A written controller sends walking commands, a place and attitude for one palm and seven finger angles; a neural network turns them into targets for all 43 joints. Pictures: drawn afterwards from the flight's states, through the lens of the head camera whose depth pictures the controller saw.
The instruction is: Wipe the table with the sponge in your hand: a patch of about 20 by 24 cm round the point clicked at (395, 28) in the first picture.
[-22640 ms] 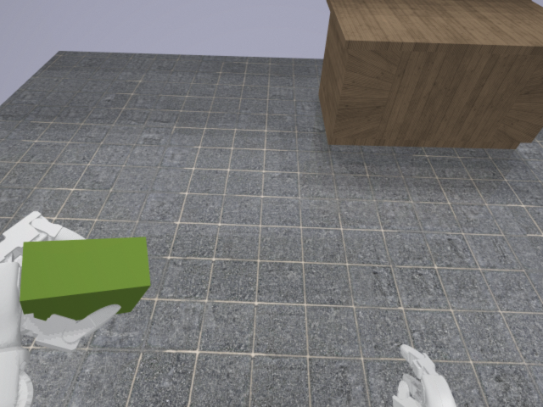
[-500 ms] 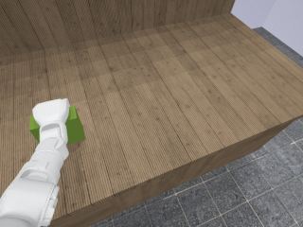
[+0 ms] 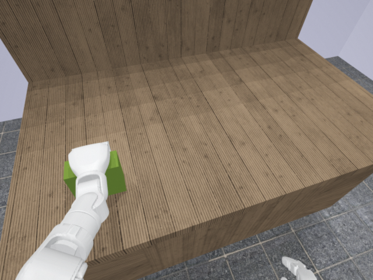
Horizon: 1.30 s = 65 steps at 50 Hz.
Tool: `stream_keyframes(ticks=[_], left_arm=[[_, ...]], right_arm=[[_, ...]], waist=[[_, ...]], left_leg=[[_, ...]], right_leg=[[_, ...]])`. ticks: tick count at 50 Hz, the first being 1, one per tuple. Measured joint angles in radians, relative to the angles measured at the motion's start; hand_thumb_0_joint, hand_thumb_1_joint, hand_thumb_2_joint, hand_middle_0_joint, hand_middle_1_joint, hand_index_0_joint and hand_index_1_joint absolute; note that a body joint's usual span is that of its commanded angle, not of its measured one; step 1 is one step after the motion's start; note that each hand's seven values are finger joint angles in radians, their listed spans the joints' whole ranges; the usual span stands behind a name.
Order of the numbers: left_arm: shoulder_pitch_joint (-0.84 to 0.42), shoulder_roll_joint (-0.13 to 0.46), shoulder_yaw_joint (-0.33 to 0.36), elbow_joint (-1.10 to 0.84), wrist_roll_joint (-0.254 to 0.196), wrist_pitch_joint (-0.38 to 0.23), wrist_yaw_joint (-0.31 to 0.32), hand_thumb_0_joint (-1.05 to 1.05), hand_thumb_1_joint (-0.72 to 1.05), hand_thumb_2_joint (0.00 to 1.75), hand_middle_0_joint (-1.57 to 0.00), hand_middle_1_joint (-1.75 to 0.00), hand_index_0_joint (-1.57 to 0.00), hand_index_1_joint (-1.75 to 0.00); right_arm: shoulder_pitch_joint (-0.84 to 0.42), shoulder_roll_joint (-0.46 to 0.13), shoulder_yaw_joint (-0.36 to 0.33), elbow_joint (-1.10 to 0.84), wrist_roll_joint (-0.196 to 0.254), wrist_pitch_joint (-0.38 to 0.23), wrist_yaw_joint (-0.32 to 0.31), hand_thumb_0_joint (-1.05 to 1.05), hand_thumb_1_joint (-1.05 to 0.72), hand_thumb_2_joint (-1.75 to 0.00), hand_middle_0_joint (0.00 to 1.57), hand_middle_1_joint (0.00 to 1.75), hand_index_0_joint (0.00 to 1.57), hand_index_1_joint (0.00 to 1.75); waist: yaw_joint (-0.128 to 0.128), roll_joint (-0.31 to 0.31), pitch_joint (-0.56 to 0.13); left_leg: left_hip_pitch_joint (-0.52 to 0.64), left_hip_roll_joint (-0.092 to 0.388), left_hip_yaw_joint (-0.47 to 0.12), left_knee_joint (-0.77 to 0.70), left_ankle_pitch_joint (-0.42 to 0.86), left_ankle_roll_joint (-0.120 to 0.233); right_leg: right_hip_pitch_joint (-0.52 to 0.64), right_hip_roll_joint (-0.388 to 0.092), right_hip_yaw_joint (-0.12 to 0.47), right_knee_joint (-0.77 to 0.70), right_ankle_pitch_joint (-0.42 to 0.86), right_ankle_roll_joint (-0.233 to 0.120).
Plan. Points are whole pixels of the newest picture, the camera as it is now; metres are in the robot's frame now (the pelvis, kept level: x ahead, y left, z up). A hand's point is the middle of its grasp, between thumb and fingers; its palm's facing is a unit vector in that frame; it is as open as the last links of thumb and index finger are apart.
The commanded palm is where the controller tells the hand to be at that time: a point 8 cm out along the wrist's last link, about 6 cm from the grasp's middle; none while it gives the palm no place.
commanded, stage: wipe back along the middle lane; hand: left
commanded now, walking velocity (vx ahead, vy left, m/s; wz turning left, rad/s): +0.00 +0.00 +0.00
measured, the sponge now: (99, 180) +0.35 +0.26 -0.05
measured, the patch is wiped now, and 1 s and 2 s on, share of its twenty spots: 0.65 0.75 0.80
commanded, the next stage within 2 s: slide across to the third lane in 1.18 s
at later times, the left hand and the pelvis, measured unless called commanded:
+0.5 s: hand (98, 191) +0.31 +0.24 -0.02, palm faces -0.06 -0.04 -1.00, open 9.9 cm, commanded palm +0.26 +0.21 +0.01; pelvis +0.00 -0.01 +0.00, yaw -1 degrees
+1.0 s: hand (101, 204) +0.28 +0.22 -0.02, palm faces -0.07 -0.04 -1.00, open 9.9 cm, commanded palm +0.24 +0.20 +0.01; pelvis -0.01 -0.02 +0.00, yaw -1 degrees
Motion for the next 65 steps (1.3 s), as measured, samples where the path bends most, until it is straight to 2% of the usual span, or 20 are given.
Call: stream_keyframes(ticks=[20, 31, 44, 65], left_arm=[[0.213, -0.021, -0.02, -0.23, -0.013, 0.054, -0.013, 0.0, -0.46, 1.03, -0.74, -1.35, -0.74, -1.36], [0.285, -0.031, -0.047, -0.314, -0.009, 0.073, -0.024, 0.0, -0.46, 1.03, -0.74, -1.35, -0.74, -1.36], [0.328, -0.042, -0.067, -0.363, -0.001, 0.08, -0.038, 0.0, -0.46, 1.03, -0.74, -1.35, -0.74, -1.36], [0.329, -0.037, -0.051, -0.365, -0.005, 0.075, -0.045, 0.0, -0.46, 1.03, -0.73, -1.35, -0.74, -1.36]], right_arm=[[-0.01, -0.01, 0.011, -0.017, 0.009, -0.006, -0.008, 0.01, -0.9, -0.9, 0.2, 0.3, 0.2, 0.3], [-0.027, -0.017, 0.01, -0.037, 0.012, -0.02, -0.012, 0.01, -0.9, -0.9, 0.2, 0.3, 0.2, 0.3], [-0.049, -0.005, 0.024, -0.049, 0.012, -0.024, -0.015, 0.01, -0.9, -0.9, 0.2, 0.3, 0.2, 0.3], [-0.036, -0.017, 0.014, -0.039, 0.011, -0.028, -0.025, 0.01, -0.9, -0.9, 0.2, 0.3, 0.2, 0.3]], waist=[[0.018, 0.009, 0.006], [0.032, 0.011, 0.014], [0.048, 0.014, 0.02], [0.046, 0.014, 0.021]], left_leg=[[0.066, 0.007, 0.01, -0.018, -0.002, -0.011], [0.082, 0.007, 0.009, -0.017, 0.003, -0.017], [0.091, 0.008, 0.009, -0.016, 0.007, -0.023], [0.075, 0.012, 0.01, -0.006, 0.006, -0.027]], right_leg=[[0.05, 0.008, 0.012, 0.005, -0.008, -0.011], [0.061, 0.007, 0.01, 0.019, -0.011, -0.017], [0.062, 0.008, 0.01, 0.034, -0.015, -0.023], [0.043, 0.012, 0.012, 0.049, -0.017, -0.028]])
